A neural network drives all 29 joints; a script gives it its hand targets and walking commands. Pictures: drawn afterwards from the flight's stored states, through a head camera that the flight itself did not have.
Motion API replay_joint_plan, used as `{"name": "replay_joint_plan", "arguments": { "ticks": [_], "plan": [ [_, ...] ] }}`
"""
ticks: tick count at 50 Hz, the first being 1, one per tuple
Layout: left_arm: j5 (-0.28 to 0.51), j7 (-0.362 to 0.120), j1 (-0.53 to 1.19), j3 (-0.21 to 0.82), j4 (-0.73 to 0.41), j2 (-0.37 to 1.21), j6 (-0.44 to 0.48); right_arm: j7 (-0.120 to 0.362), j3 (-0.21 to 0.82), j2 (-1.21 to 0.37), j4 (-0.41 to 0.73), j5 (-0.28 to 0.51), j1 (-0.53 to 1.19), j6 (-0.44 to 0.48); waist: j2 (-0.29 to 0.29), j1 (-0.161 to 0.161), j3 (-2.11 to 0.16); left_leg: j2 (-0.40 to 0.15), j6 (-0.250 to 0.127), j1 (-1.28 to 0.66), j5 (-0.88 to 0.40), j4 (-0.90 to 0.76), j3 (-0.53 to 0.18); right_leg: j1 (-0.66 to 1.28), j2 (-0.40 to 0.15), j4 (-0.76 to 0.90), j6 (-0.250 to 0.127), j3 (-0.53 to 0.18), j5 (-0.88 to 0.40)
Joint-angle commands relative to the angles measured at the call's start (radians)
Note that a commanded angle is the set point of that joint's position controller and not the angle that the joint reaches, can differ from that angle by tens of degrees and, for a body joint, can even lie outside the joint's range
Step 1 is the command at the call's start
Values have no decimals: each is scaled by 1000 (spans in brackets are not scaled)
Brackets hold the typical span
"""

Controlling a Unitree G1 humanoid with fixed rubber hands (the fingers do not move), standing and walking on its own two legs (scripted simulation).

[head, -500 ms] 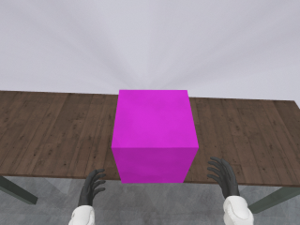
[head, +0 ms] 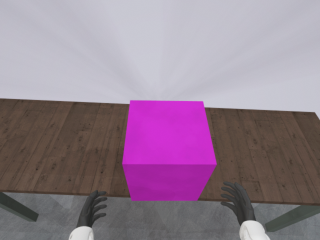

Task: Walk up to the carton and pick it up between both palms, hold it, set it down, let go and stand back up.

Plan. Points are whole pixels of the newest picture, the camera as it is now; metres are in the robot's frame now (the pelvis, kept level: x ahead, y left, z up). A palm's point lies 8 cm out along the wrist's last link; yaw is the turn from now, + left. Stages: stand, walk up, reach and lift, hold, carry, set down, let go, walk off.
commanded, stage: set down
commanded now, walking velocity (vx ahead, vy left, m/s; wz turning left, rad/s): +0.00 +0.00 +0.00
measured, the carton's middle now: (165, 153) +0.36 +0.00 -0.04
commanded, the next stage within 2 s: let go in 0.50 s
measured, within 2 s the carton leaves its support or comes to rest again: neither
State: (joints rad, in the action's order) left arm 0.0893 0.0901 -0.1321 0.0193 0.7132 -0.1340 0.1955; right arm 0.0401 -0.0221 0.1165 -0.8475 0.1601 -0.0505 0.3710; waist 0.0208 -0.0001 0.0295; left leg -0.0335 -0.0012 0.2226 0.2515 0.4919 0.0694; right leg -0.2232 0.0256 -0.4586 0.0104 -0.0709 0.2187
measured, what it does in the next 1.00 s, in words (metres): stands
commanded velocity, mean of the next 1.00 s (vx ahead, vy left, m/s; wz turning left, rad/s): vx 0.00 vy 0.00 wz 0.00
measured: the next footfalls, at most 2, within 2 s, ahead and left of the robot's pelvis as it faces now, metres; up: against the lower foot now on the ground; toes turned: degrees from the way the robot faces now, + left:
none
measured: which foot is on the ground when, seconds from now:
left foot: down 0.00-1.00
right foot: down 0.00-1.00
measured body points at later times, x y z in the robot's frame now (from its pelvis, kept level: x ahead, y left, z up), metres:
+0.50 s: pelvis +0.00 +0.00 +0.00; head +0.00 +0.01 +0.45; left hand +0.17 +0.20 -0.10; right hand +0.20 -0.20 -0.08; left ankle +0.01 +0.11 -0.74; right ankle +0.02 -0.13 -0.74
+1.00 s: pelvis +0.00 +0.00 +0.00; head +0.00 +0.01 +0.45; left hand +0.16 +0.21 -0.11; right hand +0.19 -0.20 -0.09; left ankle +0.01 +0.11 -0.74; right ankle +0.02 -0.13 -0.74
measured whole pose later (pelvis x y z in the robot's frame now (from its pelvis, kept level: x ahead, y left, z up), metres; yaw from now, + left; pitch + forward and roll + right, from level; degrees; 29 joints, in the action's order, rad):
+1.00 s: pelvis +0.00 +0.00 +0.00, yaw +0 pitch -2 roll -1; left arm 0.07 0.06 -0.16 -0.01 0.62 -0.15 -0.11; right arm 0.03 -0.02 0.12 -0.82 0.03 -0.07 0.19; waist 0.02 0.00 0.04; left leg -0.03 0.00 0.20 0.24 0.48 0.07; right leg -0.20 0.03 -0.45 0.01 -0.07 0.21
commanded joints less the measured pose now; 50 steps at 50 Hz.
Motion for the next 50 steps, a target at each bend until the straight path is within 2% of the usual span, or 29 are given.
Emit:
{"name": "replay_joint_plan", "arguments": {
  "ticks": [1,5,7,8,9,13,15,16,17,18,19,20,21,23,25,27,28,30,32,33,34,36,37,38,42,43,45,48,50],
  "plan": [
    [-45,-13,-12,-11,-274,-129,-23,6,-23,205,142,-62,-6,12,-49,-44,-164,32,67,-261,-352,-120,-5,70,37,121,-64,82,-150],
    [-39,-18,26,-14,-259,-137,-51,0,-35,192,158,-91,10,-10,-2,-35,-129,29,55,-244,-275,-133,0,60,25,133,-58,82,-113],
    [-60,-29,38,-18,-203,-152,-101,-8,-39,197,101,-112,21,-44,-59,-27,-95,32,59,-231,-228,-135,10,50,14,132,-57,74,-88],
    [-51,-21,31,-32,-269,-161,-86,-4,-46,198,151,-102,13,-33,-38,-46,-146,34,57,-250,-258,-124,4,67,24,129,-60,81,-102],
    [-40,-23,36,-22,-276,-151,-90,-7,-48,189,152,-99,10,-49,-24,-33,-118,26,54,-236,-234,-139,8,63,19,137,-56,76,-81],
    [-65,-16,66,-4,-259,-140,-164,-3,-46,211,102,-132,56,-95,-81,-33,-85,17,66,-218,-197,-161,6,67,23,138,-61,87,-58],
    [-40,-11,59,-16,-375,-159,-146,-8,-66,200,215,-121,37,-77,-29,-45,-147,13,56,-225,-228,-145,4,84,22,126,-54,88,-91],
    [-49,-2,69,-12,-379,-154,-155,-5,-54,205,203,-115,51,-86,-70,-47,-128,16,62,-206,-210,-155,5,90,21,127,-55,91,-76],
    [-53,-16,64,-12,-299,-151,-184,-11,-61,197,164,-138,36,-101,-39,-33,-106,29,55,-212,-200,-142,15,72,17,130,-53,82,-74],
    [-43,-14,66,-15,-369,-157,-176,-8,-61,194,220,-137,39,-95,-39,-33,-116,28,55,-212,-220,-141,18,74,15,131,-49,92,-92],
    [-61,-17,44,-27,-319,-159,-190,-7,-56,200,164,-141,28,-109,-39,-41,-117,29,58,-219,-225,-144,15,86,17,131,-50,88,-90],
    [-41,-15,58,-20,-378,-164,-178,-10,-49,189,227,-130,35,-99,-33,-43,-134,21,54,-217,-221,-143,17,81,14,123,-46,89,-87],
    [-74,-16,45,-32,-310,-168,-211,-7,-53,198,151,-144,26,-127,-78,-38,-102,24,59,-216,-199,-153,15,75,14,127,-56,85,-71],
    [-85,-22,47,-27,-287,-156,-236,-6,-55,200,140,-152,38,-136,-70,-37,-79,22,58,-197,-178,-170,15,94,18,132,-50,90,-67],
    [-95,-32,43,-44,-273,-164,-246,-11,-44,195,127,-157,31,-150,-59,-34,-73,32,61,-210,-193,-154,23,81,11,137,-47,86,-64],
    [-85,-24,50,-50,-340,-175,-244,-9,-54,194,178,-156,38,-140,-57,-50,-123,33,61,-215,-228,-139,25,100,11,131,-49,90,-105],
    [-77,-34,33,-49,-305,-179,-253,-15,-50,195,161,-169,17,-140,-36,-31,-115,37,57,-218,-238,-129,27,91,8,130,-42,86,-115],
    [-67,-27,54,-39,-358,-179,-249,-14,-55,197,195,-165,44,-139,-41,-39,-114,31,57,-202,-217,-142,22,95,14,123,-46,91,-96],
    [-84,-37,41,-39,-271,-179,-273,-13,-61,193,147,-185,35,-153,-36,-19,-68,28,54,-191,-169,-150,23,78,11,126,-43,88,-65],
    [-85,-30,44,-51,-320,-178,-264,-10,-64,200,193,-176,35,-141,-51,-37,-114,31,59,-201,-199,-145,31,87,17,118,-43,97,-97],
    [-86,-39,63,-49,-278,-182,-273,-14,-64,199,150,-192,40,-156,-31,-23,-81,34,58,-195,-175,-150,29,87,15,124,-37,92,-78],
    [-87,-37,53,-45,-329,-186,-275,-17,-67,198,169,-184,23,-155,-65,-20,-91,32,60,-198,-171,-158,29,108,9,120,-38,91,-87],
    [-91,-41,41,-54,-324,-193,-274,-17,-68,191,168,-180,13,-151,-48,-16,-101,34,56,-205,-176,-153,35,109,14,116,-36,92,-85],
    [-110,-37,61,-54,-297,-190,-296,-15,-66,203,130,-186,38,-162,-90,-16,-71,33,62,-206,-139,-156,26,81,11,126,-41,94,-51],
    [-98,-43,43,-61,-300,-193,-293,-16,-65,210,124,-198,35,-161,-53,-27,-95,30,62,-203,-192,-151,32,102,17,116,-34,100,-91],
    [-83,-47,36,-60,-339,-197,-287,-23,-59,188,181,-191,24,-151,-40,-21,-107,33,60,-204,-219,-148,35,113,12,119,-31,96,-122],
    [-105,-39,46,-59,-321,-192,-300,-12,-76,215,138,-195,37,-153,-85,-18,-101,26,68,-199,-199,-153,24,99,25,110,-40,106,-102],
    [-90,-37,52,-62,-341,-201,-296,-13,-78,209,169,-194,35,-149,-46,-20,-121,29,57,-205,-174,-142,30,84,19,112,-34,103,-86],
    [-92,-36,52,-63,-330,-201,-300,-14,-79,211,157,-197,36,-154,-68,-25,-93,29,62,-185,-182,-149,33,98,15,104,-34,99,-97]
  ]
}}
